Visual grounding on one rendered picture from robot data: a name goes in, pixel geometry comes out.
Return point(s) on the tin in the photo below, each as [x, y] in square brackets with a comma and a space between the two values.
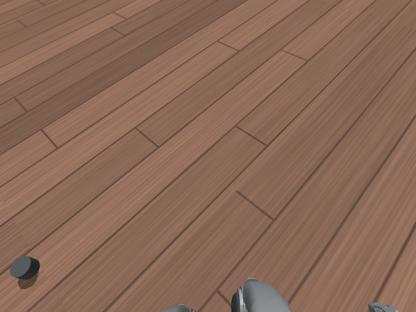
[24, 267]

